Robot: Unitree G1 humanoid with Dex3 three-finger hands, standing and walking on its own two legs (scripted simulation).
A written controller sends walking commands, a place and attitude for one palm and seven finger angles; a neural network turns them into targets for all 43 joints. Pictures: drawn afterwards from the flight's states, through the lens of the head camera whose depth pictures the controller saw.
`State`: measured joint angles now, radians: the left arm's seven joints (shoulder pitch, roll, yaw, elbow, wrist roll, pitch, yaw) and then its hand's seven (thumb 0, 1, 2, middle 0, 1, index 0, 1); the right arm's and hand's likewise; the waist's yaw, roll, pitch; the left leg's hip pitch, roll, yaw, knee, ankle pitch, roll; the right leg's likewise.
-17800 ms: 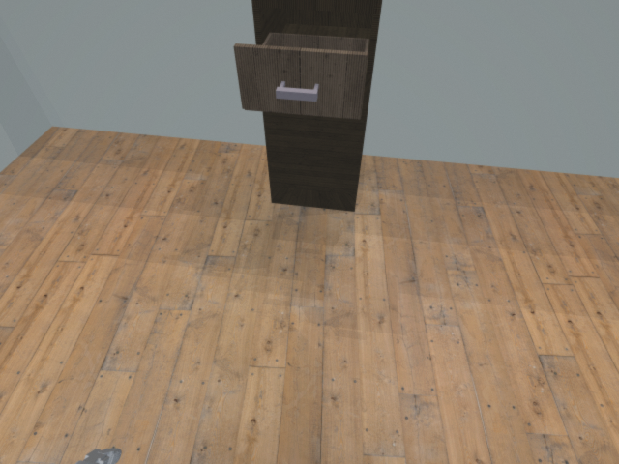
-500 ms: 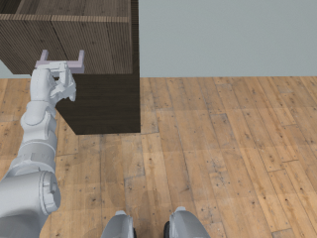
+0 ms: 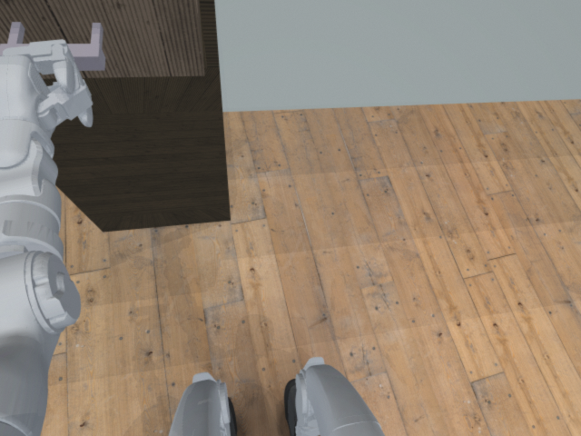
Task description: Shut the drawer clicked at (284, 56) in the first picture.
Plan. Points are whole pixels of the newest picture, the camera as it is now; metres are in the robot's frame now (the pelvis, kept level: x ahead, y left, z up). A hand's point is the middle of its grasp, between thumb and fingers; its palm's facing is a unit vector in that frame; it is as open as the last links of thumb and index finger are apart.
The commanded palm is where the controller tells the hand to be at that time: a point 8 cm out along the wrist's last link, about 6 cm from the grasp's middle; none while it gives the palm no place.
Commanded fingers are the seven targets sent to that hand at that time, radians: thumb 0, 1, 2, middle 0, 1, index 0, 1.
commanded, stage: push the drawer shut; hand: left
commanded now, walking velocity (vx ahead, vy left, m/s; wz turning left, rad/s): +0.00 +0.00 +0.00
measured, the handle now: (56, 44) +0.62 +0.24 +0.07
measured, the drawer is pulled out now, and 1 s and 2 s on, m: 0.02 0.00 0.00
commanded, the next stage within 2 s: pull the fist back off the drawer in 0.52 s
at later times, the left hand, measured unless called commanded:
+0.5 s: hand (72, 74) +0.57 +0.21 +0.07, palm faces +0.03 -1.00 -0.03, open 3.2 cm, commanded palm +0.60 +0.23 +0.08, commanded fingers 0.00 0.90 0.90 -1.40 -1.60 -1.40 -1.60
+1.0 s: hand (72, 75) +0.57 +0.21 +0.07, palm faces +0.03 -1.00 -0.03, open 3.1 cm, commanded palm +0.56 +0.22 +0.08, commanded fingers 0.00 0.90 0.90 -1.40 -1.60 -1.40 -1.60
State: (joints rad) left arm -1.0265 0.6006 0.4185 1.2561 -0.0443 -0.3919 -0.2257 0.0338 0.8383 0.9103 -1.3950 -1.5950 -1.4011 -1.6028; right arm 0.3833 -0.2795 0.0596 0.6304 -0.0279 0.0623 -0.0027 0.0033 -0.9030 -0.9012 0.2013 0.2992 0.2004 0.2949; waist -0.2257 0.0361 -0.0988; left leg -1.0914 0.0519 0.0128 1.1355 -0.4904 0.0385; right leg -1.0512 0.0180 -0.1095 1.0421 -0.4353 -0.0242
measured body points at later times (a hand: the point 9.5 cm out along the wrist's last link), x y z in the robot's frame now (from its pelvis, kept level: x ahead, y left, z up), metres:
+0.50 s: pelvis -0.01 +0.01 -0.01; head +0.17 +0.05 +0.40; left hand +0.56 +0.27 +0.08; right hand -0.05 -0.25 -0.10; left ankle +0.01 +0.09 -0.65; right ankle +0.03 -0.11 -0.65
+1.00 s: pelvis -0.03 +0.01 -0.02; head +0.17 +0.06 +0.38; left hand +0.56 +0.27 +0.08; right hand -0.08 -0.24 -0.10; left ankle +0.01 +0.09 -0.65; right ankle +0.03 -0.11 -0.65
